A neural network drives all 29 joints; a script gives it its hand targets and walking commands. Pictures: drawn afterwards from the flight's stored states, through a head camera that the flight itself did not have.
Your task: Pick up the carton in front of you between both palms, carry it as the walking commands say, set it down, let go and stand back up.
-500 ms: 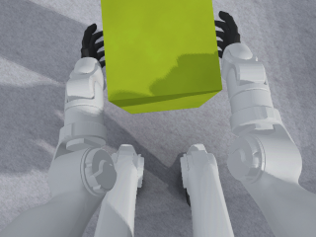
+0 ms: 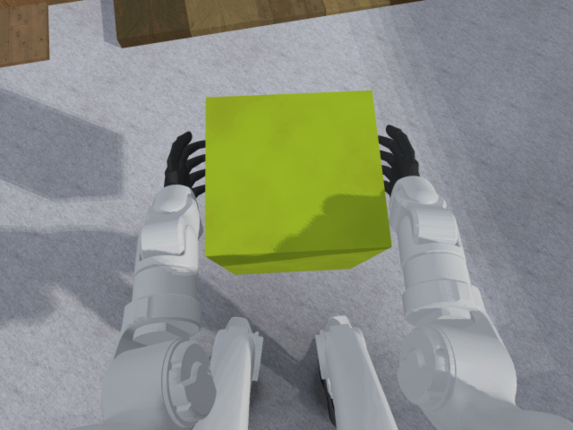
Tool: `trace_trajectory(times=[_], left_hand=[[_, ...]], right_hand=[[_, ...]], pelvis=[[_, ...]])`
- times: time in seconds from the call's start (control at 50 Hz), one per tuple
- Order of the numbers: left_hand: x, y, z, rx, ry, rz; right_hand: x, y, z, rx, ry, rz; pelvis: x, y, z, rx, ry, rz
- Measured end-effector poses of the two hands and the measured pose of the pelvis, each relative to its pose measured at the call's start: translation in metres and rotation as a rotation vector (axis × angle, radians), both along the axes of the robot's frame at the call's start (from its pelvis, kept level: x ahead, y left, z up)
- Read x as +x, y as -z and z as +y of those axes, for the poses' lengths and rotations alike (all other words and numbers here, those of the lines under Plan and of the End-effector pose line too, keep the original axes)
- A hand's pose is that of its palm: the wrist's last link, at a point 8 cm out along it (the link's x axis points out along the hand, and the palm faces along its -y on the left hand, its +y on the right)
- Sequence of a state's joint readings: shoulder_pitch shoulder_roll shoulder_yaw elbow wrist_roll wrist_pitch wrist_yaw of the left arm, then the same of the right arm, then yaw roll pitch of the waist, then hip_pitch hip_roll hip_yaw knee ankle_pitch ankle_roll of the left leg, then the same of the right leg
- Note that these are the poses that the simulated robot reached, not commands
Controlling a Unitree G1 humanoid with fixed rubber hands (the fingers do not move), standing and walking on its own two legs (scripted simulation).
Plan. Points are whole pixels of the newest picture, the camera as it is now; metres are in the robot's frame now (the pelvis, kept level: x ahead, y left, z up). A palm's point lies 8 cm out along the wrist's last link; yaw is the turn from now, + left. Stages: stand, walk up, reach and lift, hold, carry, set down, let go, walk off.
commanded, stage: reach and lift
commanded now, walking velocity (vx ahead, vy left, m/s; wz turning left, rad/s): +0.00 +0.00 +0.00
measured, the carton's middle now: (291, 198) +0.45 +0.00 -0.11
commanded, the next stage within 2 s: hold in 1.90 s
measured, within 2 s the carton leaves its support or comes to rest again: neither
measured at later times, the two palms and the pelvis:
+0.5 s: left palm (136, 173) +0.40 +0.14 +0.10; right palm (464, 171) +0.40 -0.16 +0.10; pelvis +0.05 +0.00 +0.13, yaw -1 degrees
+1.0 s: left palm (42, 151) +0.36 +0.15 +0.22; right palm out of the picture +0.36 -0.15 +0.22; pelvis +0.06 +0.00 +0.19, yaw -1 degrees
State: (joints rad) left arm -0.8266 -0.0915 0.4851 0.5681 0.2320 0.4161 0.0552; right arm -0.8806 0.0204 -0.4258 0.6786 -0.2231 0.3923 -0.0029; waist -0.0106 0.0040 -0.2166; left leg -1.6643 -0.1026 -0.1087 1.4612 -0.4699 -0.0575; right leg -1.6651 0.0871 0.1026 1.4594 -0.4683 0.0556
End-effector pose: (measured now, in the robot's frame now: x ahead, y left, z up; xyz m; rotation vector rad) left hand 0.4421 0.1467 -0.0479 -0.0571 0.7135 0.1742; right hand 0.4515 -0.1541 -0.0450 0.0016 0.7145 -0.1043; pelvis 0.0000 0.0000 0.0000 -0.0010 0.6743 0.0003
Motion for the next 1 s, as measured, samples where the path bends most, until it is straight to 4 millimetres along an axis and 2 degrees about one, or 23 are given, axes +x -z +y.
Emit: trace_trajectory(times=[0.1,0.3,0.48,0.7,0.84,1.0], left_hand=[[-0.008,-0.032,-0.005,0.006,0.011,0.007],[-0.02,-0.095,-0.003,0.016,0.01,-0.016],[-0.041,-0.146,-0.004,0.016,0.021,0.007],[-0.062,-0.213,-0.001,0.024,0.031,-0.027],[-0.073,-0.253,-0.001,0.038,0.056,-0.058],[-0.081,-0.265,0.001,0.037,0.066,-0.042]], right_hand=[[-0.012,-0.031,-0.005,0.003,0.009,0.006],[-0.02,-0.094,-0.003,0.014,0.009,-0.016],[-0.048,-0.14,-0.004,0.024,0.027,0.009],[-0.07,-0.207,-0.002,0.021,0.03,-0.026],[-0.084,-0.247,-0.001,0.003,0.027,-0.057],[-0.094,-0.261,0.001,-0.008,0.025,-0.04]], pelvis=[[0.008,-0.027,0.002,0.001,0.005,-0.045],[0.028,-0.079,0.0,0.008,0.009,-0.151],[0.051,-0.127,-0.003,0.008,0.014,-0.275],[0.07,-0.172,-0.004,0.005,0.017,-0.475],[0.073,-0.189,-0.005,-0.001,0.019,-0.615],[0.064,-0.191,-0.003,-0.004,0.015,-0.72]])
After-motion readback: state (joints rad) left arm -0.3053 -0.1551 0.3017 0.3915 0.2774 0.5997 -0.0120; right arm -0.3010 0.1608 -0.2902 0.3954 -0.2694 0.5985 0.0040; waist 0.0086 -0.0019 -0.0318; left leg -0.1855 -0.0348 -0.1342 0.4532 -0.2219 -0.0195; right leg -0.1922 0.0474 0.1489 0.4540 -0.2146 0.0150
